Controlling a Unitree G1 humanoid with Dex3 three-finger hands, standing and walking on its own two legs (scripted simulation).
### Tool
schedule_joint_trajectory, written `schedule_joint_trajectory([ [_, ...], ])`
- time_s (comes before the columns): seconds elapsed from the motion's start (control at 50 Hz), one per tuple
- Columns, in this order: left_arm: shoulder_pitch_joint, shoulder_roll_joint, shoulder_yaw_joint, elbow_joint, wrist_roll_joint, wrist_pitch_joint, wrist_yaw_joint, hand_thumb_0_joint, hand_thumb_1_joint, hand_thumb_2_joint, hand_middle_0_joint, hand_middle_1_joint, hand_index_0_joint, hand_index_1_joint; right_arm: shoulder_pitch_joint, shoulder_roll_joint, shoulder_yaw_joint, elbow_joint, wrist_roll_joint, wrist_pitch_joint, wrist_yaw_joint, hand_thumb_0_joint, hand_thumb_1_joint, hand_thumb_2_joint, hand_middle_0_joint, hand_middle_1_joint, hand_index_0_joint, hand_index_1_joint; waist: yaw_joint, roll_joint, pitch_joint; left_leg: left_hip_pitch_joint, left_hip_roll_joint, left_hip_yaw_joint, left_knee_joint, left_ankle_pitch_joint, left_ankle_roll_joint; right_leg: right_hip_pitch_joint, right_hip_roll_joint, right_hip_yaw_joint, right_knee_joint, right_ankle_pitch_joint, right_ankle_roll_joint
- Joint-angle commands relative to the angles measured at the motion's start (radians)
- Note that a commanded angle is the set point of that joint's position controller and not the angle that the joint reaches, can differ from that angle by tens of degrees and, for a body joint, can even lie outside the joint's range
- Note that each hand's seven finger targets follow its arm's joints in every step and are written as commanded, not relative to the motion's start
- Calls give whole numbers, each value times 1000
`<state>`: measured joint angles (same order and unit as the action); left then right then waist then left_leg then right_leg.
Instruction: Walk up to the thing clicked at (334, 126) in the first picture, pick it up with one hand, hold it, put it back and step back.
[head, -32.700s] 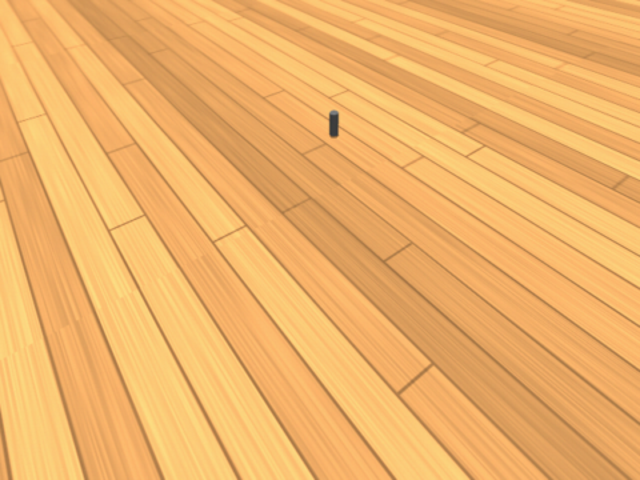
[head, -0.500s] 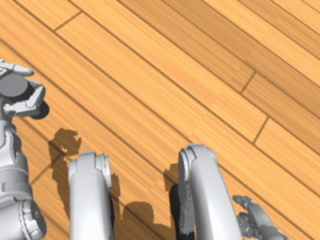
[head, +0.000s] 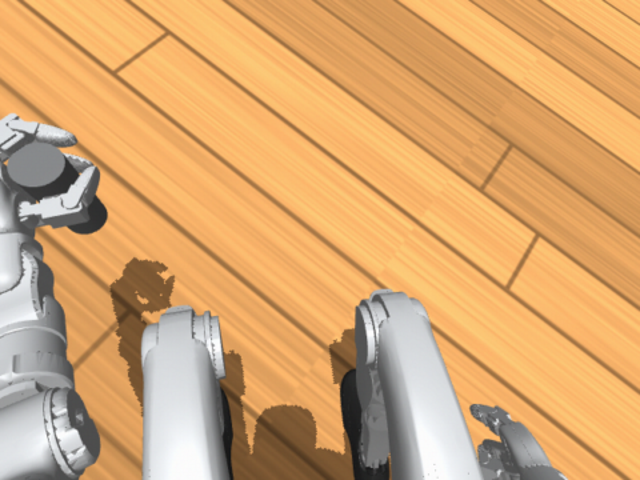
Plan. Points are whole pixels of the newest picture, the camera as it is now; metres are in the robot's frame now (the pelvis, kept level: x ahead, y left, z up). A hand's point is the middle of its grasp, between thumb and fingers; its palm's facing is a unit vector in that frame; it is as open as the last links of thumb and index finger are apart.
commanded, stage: lift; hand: left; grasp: from the side
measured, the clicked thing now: (65, 194) +0.46 +0.29 -0.06
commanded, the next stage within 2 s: hold in 2.00 s
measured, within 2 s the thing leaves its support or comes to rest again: neither
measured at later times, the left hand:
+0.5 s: hand (8, 159) +0.43 +0.27 +0.08, palm faces +0.23 -0.97 -0.07, open 6.8 cm
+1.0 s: hand out of the picture +0.40 +0.25 +0.26, palm faces +0.26 -0.96 -0.07, open 6.8 cm
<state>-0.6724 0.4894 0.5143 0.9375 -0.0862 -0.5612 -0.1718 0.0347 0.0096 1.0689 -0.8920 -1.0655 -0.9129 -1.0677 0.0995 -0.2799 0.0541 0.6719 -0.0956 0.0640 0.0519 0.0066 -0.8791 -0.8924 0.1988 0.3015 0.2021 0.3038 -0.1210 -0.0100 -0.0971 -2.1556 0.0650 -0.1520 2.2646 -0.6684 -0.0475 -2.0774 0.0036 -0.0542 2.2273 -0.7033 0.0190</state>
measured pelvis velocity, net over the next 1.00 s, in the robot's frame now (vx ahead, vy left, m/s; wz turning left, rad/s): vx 0.04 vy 0.01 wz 0.08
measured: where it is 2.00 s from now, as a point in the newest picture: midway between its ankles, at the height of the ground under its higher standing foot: (293, 460)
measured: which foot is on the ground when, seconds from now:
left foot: down 0.00-1.00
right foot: down 0.00-1.00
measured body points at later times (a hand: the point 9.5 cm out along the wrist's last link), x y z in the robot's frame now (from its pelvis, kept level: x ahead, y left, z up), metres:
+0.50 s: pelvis +0.01 +0.00 +0.07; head +0.19 +0.05 +0.48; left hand +0.41 +0.32 +0.08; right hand +0.16 -0.25 -0.05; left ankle +0.09 +0.14 -0.34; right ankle +0.09 -0.12 -0.34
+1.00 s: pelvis +0.04 +0.01 +0.23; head +0.17 +0.03 +0.66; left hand +0.38 +0.30 +0.27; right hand +0.22 -0.23 +0.11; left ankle +0.09 +0.14 -0.34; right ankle +0.09 -0.13 -0.34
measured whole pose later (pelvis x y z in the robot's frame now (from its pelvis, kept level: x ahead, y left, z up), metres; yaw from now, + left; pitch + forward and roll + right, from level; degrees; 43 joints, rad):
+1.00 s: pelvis +0.04 +0.01 +0.23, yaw +5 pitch +25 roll -4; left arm -0.21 0.27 0.25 0.31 -0.16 -0.27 -0.03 0.04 0.03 1.05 -0.88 -1.07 -0.90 -1.07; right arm 0.15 -0.23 -0.01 0.60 0.03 0.00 -0.04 0.01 -0.90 -0.89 0.20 0.30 0.20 0.30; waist -0.04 0.03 -0.17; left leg -1.37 0.07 -0.07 1.52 -0.60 -0.03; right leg -1.29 -0.02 -0.05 1.49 -0.63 0.02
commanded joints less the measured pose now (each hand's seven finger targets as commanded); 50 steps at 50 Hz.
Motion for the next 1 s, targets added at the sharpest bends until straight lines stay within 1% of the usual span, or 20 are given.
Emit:
schedule_joint_trajectory([
  [0.0, -265, 256, 34, -234, -35, -72, -13, 0, 435, 1197, -1230, -1354, -1267, -1327, 135, -209, -85, -55, 9, -14, -16, 0, -900, -894, 200, 299, 200, 299, 24, 176, -688, 482, -23, 105, -266, 114, 68, 355, 29, -42, -281, 165, -48],
  [0.08, -283, 280, 41, -303, -43, -55, -19, 0, 442, 1187, -1225, -1341, -1262, -1312, 137, -200, -96, -65, 22, -16, -25, 0, -901, -895, 200, 299, 200, 299, 41, 173, -711, 489, -23, 113, -289, 112, 72, 389, 24, -19, -321, 160, -46],
  [0.18, -250, 241, 31, -354, -62, -31, -15, 0, 437, 1182, -1205, -1325, -1242, -1296, 143, -194, -106, -74, 40, -23, -35, 0, -897, -894, 200, 299, 200, 299, 46, 164, -714, 536, -24, 107, -333, 115, 70, 405, 22, -22, -353, 163, -50],
  [0.26, -171, 164, -5, -343, -65, 3, -11, 0, 423, 1200, -1224, -1355, -1264, -1324, 138, -188, -115, -88, 54, -27, -42, 0, -901, -895, 200, 299, 200, 299, 38, 152, -671, 592, -21, 91, -395, 103, 66, 391, 20, -32, -388, 153, -54],
  [0.34, -186, 169, -31, -490, -69, 24, -4, 0, 413, 1169, -1214, -1327, -1256, -1294, 130, -174, -118, -105, 62, -32, -50, 0, -898, -893, 200, 299, 200, 299, 49, 166, -700, 634, -22, 98, -437, 109, 69, 445, 17, -14, -448, 159, -52],
  [0.4, -49, 98, -51, -429, -81, 64, 6, 0, 430, 1179, -1205, -1330, -1247, -1297, 122, -176, -123, -122, 77, -39, -56, 0, -895, -893, 200, 299, 200, 299, 52, 133, -649, 669, -19, 80, -490, 99, 66, 451, 14, -21, -481, 152, -53],
  [0.46, -68, 165, -25, -600, -78, 76, 25, 0, 429, 1164, -1210, -1327, -1253, -1292, 122, -166, -129, -143, 87, -40, -66, 0, -896, -892, 200, 299, 200, 299, 78, 156, -709, 731, -20, 87, -535, 109, 68, 532, 11, -6, -536, 160, -51],
  [0.48, -99, 130, -65, -655, -81, 82, 28, 0, 433, 1169, -1204, -1325, -1246, -1291, 121, -157, -126, -141, 89, -41, -66, 0, -894, -892, 200, 299, 200, 299, 68, 166, -710, 760, -19, 83, -556, 107, 64, 538, 11, -5, -548, 160, -52],
  [0.56, 45, 59, -83, -626, -92, 130, 54, 0, 464, 1137, -1160, -1277, -1201, -1243, 102, -155, -131, -155, 104, -55, -78, 0, -891, -891, 200, 299, 200, 299, 63, 131, -642, 809, -18, 65, -627, 101, 64, 569, 5, -8, -604, 166, -50],
  [0.58, 39, 88, -69, -697, -91, 131, 62, 0, 469, 1130, -1158, -1270, -1198, -1237, 106, -153, -133, -162, 106, -55, -82, 0, -893, -892, 200, 299, 200, 299, 81, 145, -680, 844, -19, 72, -635, 127, 64, 609, 5, 0, -625, 185, -49],
  [0.62, 23, 58, -123, -800, -93, 140, 70, 0, 462, 1147, -1175, -1291, -1215, -1259, 107, -142, -129, -163, 109, -56, -85, 0, -894, -892, 200, 299, 200, 299, 77, 173, -692, 925, -20, 67, -687, 143, 59, 647, 2, 3, -662, 200, -51],
  [0.66, 89, 69, -99, -806, -96, 164, 91, 0, 471, 1145, -1180, -1288, -1218, -1257, 101, -138, -130, -160, 115, -62, -90, 0, -892, -892, 200, 299, 200, 299, 86, 167, -665, 966, -20, 65, -724, 157, 57, 678, 3, 2, -696, 209, -49],
  [0.72, 181, -22, -150, -754, -106, 192, 108, 0, 427, 1145, -1160, -1281, -1195, -1253, 89, -122, -126, -168, 120, -71, -95, 0, -902, -895, 200, 299, 200, 299, 61, 79, -610, 948, -24, 80, -747, 206, 68, 789, 3, 9, -770, 265, -35],
  [0.76, 116, 46, -136, -922, -96, 190, 129, 0, 363, 1130, -1169, -1285, -1205, -1257, 109, -118, -127, -162, 119, -72, -97, 0, -902, -894, 200, 299, 200, 299, 87, 140, -670, 1051, -26, 89, -792, 250, 64, 852, 2, 18, -806, 295, -40],
  [0.78, 201, 23, -154, -885, -89, 208, 135, 0, 365, 1125, -1170, -1280, -1206, -1253, 114, -118, -132, -166, 121, -73, -99, 0, -904, -895, 200, 299, 200, 299, 82, 121, -666, 1087, -24, 93, -803, 286, 66, 873, 4, 18, -831, 327, -36],
  [0.8, 247, -42, -197, -824, -90, 221, 134, 0, 361, 1131, -1177, -1284, -1212, -1257, 109, -112, -125, -162, 121, -78, -98, 0, -899, -893, 200, 299, 200, 299, 60, 103, -601, 1079, -24, 84, -827, 265, 64, 865, 5, 10, -843, 310, -36],
  [0.82, 256, -55, -196, -845, -98, 225, 140, 0, 374, 1142, -1176, -1285, -1209, -1261, 105, -110, -126, -164, 123, -83, -98, 0, -899, -894, 200, 299, 200, 299, 67, 86, -568, 1072, -25, 89, -844, 259, 63, 887, 6, 12, -867, 311, -36],
  [0.9, 221, -20, -187, -889, -88, 217, 154, 0, 334, 1122, -1182, -1278, -1214, -1254, 104, -101, -122, -167, 126, -91, -104, 0, -903, -894, 200, 299, 200, 299, 70, 82, -539, 1140, -29, 93, -924, 264, 65, 995, 6, 18, -948, 324, -34],
  [0.94, 294, -87, -234, -822, -86, 226, 156, 0, 342, 1139, -1191, -1286, -1221, -1265, 102, -96, -120, -166, 125, -98, -106, 0, -900, -893, 200, 299, 200, 299, 57, 59, -478, 1163, -31, 97, -959, 274, 65, 1022, 5, 19, -989, 337, -32],
  [0.98, 292, -74, -212, -785, -86, 221, 159, 0, 365, 1127, -1179, -1263, -1207, -1243, 105, -91, -114, -159, 125, -105, -104, 0, -895, -893, 200, 299, 200, 299, 65, 56, -427, 1174, -32, 97, -1003, 273, 64, 1050, 4, 17, -1018, 335, -35],
])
